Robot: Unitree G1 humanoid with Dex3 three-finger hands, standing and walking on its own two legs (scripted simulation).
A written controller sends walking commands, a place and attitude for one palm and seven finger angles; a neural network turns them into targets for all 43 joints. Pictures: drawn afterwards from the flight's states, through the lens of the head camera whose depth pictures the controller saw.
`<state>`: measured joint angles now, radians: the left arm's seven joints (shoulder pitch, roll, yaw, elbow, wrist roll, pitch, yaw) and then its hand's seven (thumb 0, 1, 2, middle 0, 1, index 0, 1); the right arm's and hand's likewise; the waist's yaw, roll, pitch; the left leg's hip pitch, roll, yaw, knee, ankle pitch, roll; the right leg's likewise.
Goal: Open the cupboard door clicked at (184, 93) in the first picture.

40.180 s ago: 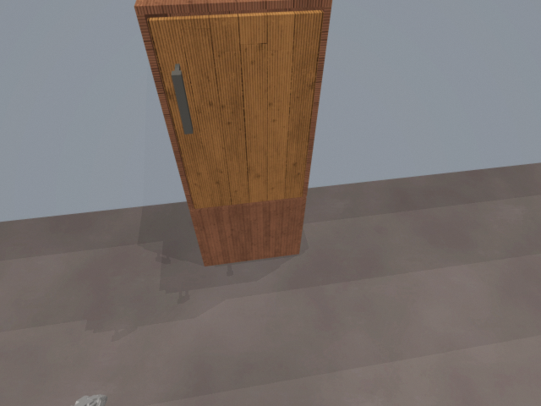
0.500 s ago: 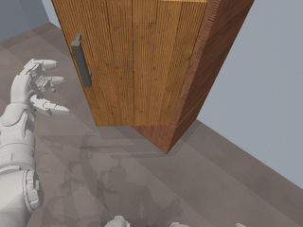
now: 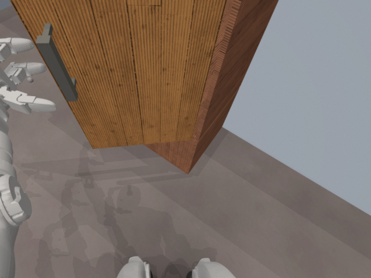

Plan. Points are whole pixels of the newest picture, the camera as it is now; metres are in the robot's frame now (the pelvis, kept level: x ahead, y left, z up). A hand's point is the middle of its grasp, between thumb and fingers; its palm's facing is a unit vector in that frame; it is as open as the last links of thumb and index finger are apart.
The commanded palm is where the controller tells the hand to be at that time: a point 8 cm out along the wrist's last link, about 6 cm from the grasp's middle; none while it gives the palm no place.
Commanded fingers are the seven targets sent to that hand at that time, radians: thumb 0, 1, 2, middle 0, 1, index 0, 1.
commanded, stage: move the hooked fingers beside the handle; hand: left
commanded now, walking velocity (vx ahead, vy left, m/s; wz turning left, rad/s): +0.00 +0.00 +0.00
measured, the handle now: (61, 65) +0.54 +0.22 +0.10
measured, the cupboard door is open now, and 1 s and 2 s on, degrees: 43 43 42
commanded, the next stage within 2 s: slide the fingers in behind the handle in 0.76 s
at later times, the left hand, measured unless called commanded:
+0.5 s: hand (29, 83) +0.49 +0.27 +0.10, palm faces +0.07 -1.00 +0.01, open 14.0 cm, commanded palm +0.47 +0.31 +0.10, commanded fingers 0.00 -0.50 0.30 -0.30 -1.20 -0.30 -1.20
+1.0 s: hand (37, 82) +0.49 +0.26 +0.10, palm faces +0.08 -1.00 +0.01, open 14.0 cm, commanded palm +0.47 +0.30 +0.10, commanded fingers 0.00 -0.50 0.30 -0.30 -1.20 -0.30 -1.20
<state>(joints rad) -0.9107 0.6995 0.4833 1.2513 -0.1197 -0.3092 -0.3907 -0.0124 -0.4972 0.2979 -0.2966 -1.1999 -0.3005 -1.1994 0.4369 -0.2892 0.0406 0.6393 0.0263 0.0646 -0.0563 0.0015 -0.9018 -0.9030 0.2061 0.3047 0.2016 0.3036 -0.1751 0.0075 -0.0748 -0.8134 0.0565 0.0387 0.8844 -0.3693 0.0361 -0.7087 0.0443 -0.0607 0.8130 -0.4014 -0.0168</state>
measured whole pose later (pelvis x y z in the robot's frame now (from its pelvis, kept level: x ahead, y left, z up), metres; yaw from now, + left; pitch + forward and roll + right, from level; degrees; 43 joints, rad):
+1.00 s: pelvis +0.00 +0.00 +0.00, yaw +0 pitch +18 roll -4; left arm -0.92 0.65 0.44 1.24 -0.12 -0.33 -0.34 -0.01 -0.50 0.30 -0.30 -1.20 -0.30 -1.20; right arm 0.42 -0.28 0.04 0.63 0.02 0.08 -0.05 0.00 -0.90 -0.90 0.21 0.30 0.20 0.30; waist -0.17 0.01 -0.08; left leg -0.85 0.05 0.03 0.92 -0.38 0.04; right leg -0.73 0.04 -0.07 0.84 -0.41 -0.01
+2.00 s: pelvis +0.00 -0.01 +0.00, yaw +1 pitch +17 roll -3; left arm -0.90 0.48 0.36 1.17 -0.11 -0.34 -0.16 -0.01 -0.50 0.30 -0.29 -1.20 -0.30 -1.20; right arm 0.42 -0.26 0.02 0.64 0.01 0.06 -0.01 0.00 -0.90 -0.90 0.20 0.30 0.20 0.30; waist -0.16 0.03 -0.09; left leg -0.82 0.05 0.02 0.91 -0.38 0.03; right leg -0.72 0.04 -0.07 0.85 -0.43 -0.03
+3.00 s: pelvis +0.01 +0.00 +0.00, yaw +1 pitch +17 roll -3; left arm -0.87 0.46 0.35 1.16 -0.12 -0.36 -0.17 0.00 0.26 0.62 -0.33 -1.28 -0.35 -1.28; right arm 0.39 -0.26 0.02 0.65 0.01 0.06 -0.01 0.00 -0.90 -0.90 0.20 0.30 0.20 0.30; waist -0.15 0.02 -0.10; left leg -0.80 0.04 0.02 0.90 -0.39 0.03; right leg -0.70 0.04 -0.07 0.85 -0.44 -0.02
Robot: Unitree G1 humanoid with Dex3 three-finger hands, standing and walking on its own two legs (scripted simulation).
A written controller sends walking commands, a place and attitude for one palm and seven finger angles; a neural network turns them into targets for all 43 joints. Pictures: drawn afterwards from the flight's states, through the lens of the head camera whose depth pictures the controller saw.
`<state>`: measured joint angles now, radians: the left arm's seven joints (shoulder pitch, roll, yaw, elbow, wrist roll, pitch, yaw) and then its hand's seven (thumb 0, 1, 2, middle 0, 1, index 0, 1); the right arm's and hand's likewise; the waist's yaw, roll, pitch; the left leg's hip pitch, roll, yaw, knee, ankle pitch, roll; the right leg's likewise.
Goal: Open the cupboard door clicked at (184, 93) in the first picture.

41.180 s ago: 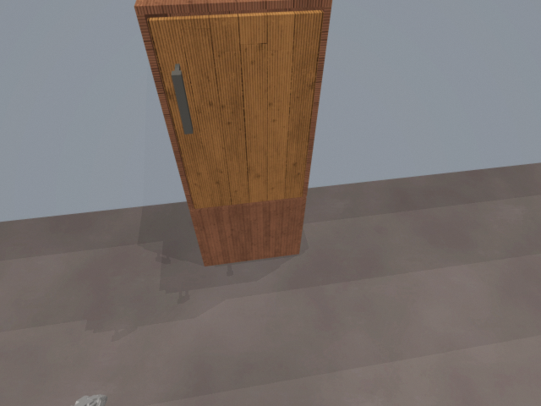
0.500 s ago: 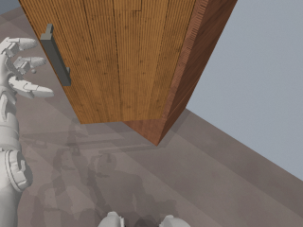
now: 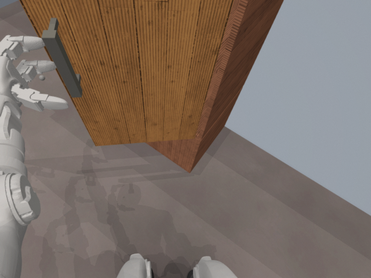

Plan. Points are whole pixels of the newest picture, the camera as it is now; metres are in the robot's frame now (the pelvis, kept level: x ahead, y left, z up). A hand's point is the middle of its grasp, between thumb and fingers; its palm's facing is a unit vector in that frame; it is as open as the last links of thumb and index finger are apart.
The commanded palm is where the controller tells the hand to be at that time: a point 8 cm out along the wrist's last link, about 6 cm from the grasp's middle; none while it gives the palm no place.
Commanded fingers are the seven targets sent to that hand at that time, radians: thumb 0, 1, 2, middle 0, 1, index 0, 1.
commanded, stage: slide the fingers in behind the handle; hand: left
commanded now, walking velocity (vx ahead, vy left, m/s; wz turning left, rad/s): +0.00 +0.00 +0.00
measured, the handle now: (66, 61) +0.55 +0.21 +0.10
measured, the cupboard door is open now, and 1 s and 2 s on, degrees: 43 42 43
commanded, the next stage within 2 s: close the thumb around the handle in 1.46 s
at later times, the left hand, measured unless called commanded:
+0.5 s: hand (59, 78) +0.50 +0.22 +0.10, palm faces +0.09 -1.00 +0.01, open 13.9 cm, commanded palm +0.48 +0.26 +0.10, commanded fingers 0.00 -0.50 0.30 -0.30 -1.20 -0.30 -1.20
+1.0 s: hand (79, 78) +0.50 +0.18 +0.10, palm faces +0.09 -1.00 +0.00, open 14.0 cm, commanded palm +0.48 +0.22 +0.10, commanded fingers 0.00 -0.50 0.30 -0.30 -1.20 -0.30 -1.20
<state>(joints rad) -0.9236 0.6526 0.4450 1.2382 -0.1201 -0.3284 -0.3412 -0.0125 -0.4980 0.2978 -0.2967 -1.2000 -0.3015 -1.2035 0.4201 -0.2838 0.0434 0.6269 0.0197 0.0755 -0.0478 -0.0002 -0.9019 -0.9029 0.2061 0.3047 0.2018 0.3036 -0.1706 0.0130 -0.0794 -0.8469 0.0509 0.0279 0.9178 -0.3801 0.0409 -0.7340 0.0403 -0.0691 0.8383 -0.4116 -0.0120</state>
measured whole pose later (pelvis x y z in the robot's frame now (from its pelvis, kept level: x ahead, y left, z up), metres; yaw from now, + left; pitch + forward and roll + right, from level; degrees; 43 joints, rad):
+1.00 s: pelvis +0.00 -0.01 +0.00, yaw +0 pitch +17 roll -3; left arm -0.90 0.48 0.36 1.17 -0.11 -0.34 -0.16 -0.01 -0.50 0.30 -0.29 -1.20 -0.30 -1.20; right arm 0.42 -0.26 0.02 0.64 0.01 0.06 -0.01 0.00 -0.90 -0.90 0.20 0.30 0.20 0.30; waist -0.16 0.03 -0.09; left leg -0.82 0.05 0.02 0.91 -0.38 0.03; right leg -0.72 0.04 -0.07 0.85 -0.43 -0.03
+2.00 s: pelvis +0.01 -0.01 +0.00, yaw +1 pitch +17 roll -3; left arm -0.87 0.46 0.35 1.16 -0.12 -0.36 -0.17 0.00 0.26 0.62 -0.33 -1.28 -0.35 -1.28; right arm 0.39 -0.26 0.02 0.65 0.01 0.06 -0.01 0.00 -0.90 -0.90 0.20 0.30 0.20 0.30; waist -0.15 0.02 -0.10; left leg -0.80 0.04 0.02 0.90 -0.39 0.03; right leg -0.70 0.04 -0.07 0.85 -0.44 -0.02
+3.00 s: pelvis +0.02 -0.01 +0.02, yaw +0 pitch +8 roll -1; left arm -0.14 0.05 0.10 0.26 -0.12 -0.19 0.22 0.01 0.69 0.74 -0.36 -1.35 -0.37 -1.30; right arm 0.24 -0.22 0.01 0.55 0.00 0.03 0.02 0.01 -0.90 -0.90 0.20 0.30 0.20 0.30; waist -0.03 0.03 -0.11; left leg -0.56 0.03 0.06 0.79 -0.37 0.03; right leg -0.49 0.02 -0.03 0.77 -0.43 -0.02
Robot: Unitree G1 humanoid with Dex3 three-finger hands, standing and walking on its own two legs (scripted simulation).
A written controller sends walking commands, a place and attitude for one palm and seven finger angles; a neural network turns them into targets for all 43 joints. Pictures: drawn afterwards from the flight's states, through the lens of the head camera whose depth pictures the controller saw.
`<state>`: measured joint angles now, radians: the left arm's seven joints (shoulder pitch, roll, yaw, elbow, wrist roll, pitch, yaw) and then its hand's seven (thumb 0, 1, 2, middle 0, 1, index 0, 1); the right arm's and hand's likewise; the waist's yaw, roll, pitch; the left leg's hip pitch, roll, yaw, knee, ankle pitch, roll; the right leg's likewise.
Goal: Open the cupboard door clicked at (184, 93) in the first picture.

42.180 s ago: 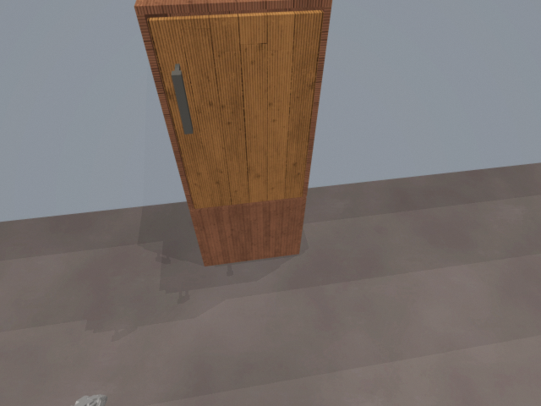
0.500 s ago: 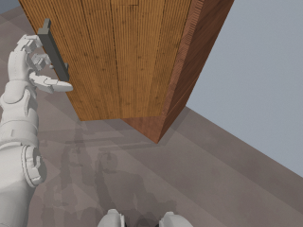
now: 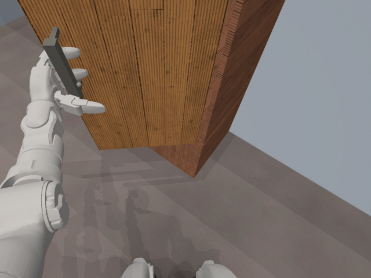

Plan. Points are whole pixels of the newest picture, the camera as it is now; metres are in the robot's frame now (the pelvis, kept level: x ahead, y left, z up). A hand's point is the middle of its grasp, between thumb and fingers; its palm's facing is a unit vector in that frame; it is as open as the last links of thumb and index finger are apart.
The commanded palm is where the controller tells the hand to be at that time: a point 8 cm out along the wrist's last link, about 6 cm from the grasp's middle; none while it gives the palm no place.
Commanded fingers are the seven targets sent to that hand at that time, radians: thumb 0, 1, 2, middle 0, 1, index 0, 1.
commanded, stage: slide the fingers in behind the handle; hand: left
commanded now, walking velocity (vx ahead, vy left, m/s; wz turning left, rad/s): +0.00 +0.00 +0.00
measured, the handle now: (67, 67) +0.55 +0.22 +0.10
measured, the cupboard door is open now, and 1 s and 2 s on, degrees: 42 43 67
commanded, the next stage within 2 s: close the thumb around the handle in 0.46 s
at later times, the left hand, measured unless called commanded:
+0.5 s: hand (79, 85) +0.50 +0.19 +0.10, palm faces +0.10 -0.99 -0.01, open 14.1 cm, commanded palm +0.47 +0.22 +0.10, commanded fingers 0.00 -0.50 0.30 -0.30 -1.20 -0.30 -1.20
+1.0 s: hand (78, 85) +0.50 +0.19 +0.10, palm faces +0.07 -1.00 +0.01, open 8.8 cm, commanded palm +0.48 +0.23 +0.10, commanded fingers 0.00 0.79 0.85 -0.39 -1.34 -0.39 -1.34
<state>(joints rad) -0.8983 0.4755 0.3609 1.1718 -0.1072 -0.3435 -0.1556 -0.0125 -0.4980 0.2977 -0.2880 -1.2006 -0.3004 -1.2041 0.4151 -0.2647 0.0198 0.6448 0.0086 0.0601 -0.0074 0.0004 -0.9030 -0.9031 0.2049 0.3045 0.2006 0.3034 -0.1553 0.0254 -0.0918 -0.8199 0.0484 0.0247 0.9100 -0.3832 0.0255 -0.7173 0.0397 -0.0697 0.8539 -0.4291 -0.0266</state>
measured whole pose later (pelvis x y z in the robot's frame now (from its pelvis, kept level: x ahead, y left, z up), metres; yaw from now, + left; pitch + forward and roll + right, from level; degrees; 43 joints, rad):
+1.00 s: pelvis +0.01 +0.00 +0.00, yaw +0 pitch +17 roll -3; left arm -0.87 0.46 0.35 1.16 -0.12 -0.36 -0.17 0.00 0.26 0.62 -0.33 -1.28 -0.35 -1.28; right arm 0.39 -0.26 0.02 0.65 0.01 0.06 -0.01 0.00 -0.90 -0.90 0.20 0.30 0.20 0.30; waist -0.15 0.02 -0.10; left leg -0.80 0.04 0.02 0.90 -0.39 0.03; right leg -0.70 0.04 -0.07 0.85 -0.44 -0.02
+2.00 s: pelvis +0.01 +0.00 +0.02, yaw +0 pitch +8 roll -1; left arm -0.14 0.05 0.10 0.26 -0.12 -0.19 0.22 0.01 0.69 0.74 -0.36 -1.35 -0.37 -1.30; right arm 0.24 -0.22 0.01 0.55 0.00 0.03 0.02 0.01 -0.90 -0.90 0.20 0.30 0.20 0.30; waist -0.03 0.03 -0.11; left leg -0.56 0.03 0.06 0.79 -0.37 0.03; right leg -0.49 0.02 -0.03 0.77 -0.43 -0.02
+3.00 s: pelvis +0.01 -0.04 +0.02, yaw +4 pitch +3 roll +1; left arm 0.08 -0.09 -0.24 0.05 0.06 -0.06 0.58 0.01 -0.12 0.46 -0.32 -1.24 -0.34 -1.24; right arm 0.16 -0.18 0.02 0.57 -0.05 0.08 0.00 0.01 -0.90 -0.90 0.20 0.30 0.20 0.30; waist 0.00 0.04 -0.07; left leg -0.48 0.01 -0.02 0.76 -0.34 -0.02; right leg -0.39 0.02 -0.11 0.77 -0.45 -0.07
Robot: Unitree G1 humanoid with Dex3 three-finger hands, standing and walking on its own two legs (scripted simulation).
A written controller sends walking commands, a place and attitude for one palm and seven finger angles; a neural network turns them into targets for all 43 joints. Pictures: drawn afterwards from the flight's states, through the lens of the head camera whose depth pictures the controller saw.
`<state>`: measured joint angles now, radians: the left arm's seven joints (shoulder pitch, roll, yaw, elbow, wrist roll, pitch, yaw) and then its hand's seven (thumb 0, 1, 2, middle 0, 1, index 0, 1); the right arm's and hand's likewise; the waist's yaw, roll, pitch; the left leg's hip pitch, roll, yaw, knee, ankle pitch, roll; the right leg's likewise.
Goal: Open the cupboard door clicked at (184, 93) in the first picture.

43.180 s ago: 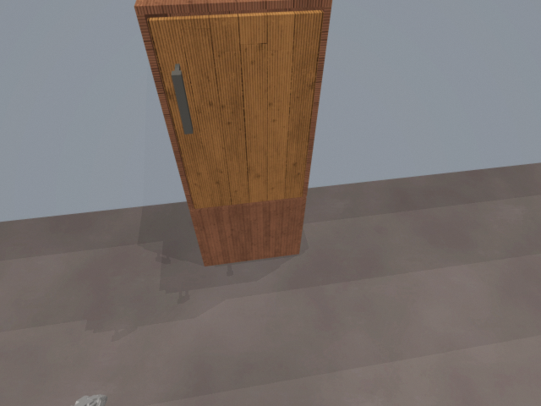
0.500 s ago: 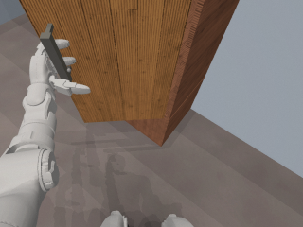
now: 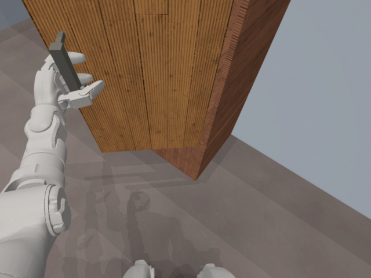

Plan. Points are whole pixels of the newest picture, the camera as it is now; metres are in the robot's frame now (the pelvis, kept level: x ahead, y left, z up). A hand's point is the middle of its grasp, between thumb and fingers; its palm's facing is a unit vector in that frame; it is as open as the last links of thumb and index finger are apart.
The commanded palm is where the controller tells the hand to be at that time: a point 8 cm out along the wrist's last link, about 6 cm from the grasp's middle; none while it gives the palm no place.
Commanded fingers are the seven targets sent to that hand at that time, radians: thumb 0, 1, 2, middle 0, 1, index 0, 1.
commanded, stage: close the thumb around the handle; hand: left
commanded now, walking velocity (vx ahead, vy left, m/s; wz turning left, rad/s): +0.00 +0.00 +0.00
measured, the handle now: (72, 71) +0.54 +0.22 +0.10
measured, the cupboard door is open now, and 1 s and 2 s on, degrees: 43 67 87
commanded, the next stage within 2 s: pull the door open along its arc in 0.26 s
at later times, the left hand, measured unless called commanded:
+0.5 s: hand (82, 89) +0.49 +0.19 +0.10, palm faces +0.07 -1.00 +0.01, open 5.5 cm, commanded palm +0.45 +0.24 +0.10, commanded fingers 0.00 0.90 0.90 -0.40 -1.35 -0.40 -1.35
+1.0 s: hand (103, 143) +0.36 +0.13 +0.10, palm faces +0.25 -0.96 +0.07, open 6.0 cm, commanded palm +0.30 +0.19 +0.10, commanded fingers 0.00 0.90 0.90 -0.40 -1.35 -0.40 -1.35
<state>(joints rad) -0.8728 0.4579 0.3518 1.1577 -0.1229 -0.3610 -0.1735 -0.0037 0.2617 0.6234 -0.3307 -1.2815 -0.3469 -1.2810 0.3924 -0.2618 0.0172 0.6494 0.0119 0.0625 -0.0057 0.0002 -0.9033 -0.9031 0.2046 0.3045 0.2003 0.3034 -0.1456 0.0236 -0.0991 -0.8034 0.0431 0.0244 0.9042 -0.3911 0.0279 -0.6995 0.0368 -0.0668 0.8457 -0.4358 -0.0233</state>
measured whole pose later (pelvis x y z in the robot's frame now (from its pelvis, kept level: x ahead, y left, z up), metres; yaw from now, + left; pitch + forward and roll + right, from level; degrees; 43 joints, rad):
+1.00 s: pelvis +0.01 +0.00 +0.02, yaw -1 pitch +8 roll -1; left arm -0.14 0.05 0.10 0.26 -0.12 -0.19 0.22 0.01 0.69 0.74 -0.36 -1.35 -0.37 -1.30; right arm 0.24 -0.22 0.01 0.55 0.00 0.03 0.02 0.01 -0.90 -0.90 0.20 0.30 0.20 0.30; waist -0.03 0.03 -0.11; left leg -0.56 0.03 0.06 0.79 -0.37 0.03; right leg -0.49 0.02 -0.03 0.77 -0.43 -0.02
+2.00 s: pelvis +0.00 -0.04 +0.02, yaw +4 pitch +3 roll +1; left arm 0.08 -0.09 -0.24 0.05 0.06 -0.06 0.58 0.01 -0.12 0.46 -0.32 -1.24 -0.34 -1.24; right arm 0.16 -0.18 0.02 0.57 -0.05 0.08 0.00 0.01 -0.90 -0.90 0.20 0.30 0.20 0.30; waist 0.00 0.04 -0.07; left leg -0.48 0.01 -0.02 0.76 -0.34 -0.02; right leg -0.39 0.02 -0.11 0.77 -0.45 -0.07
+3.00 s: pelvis -0.01 -0.02 +0.01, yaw +1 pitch +3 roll +0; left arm 0.27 0.06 -0.24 -0.12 -0.03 -0.17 0.14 -0.01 -0.50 0.30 -0.18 -0.32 -0.17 -0.31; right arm 0.24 -0.20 0.05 0.47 0.00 0.02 0.01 0.01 -0.90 -0.90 0.20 0.30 0.20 0.30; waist -0.01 0.04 -0.05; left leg -0.49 0.01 0.03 0.80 -0.35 0.01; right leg -0.42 0.01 -0.06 0.81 -0.44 -0.04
